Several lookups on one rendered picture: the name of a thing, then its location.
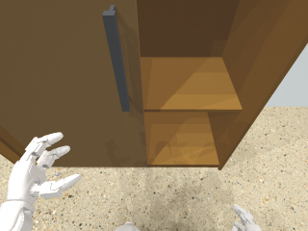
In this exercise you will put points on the handle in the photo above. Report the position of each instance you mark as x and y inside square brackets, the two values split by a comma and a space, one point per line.
[113, 39]

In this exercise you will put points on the left robot hand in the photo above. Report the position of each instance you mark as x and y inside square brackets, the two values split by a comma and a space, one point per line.
[22, 182]

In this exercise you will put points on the wardrobe door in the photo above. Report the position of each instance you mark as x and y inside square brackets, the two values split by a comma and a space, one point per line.
[57, 76]
[12, 143]

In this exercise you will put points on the left robot shin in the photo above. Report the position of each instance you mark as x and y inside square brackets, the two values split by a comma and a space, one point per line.
[129, 223]

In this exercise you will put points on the right robot hand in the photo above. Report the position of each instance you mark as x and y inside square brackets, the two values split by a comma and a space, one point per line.
[246, 219]

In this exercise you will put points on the robot left forearm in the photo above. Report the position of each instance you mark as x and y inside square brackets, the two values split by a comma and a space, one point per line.
[16, 215]

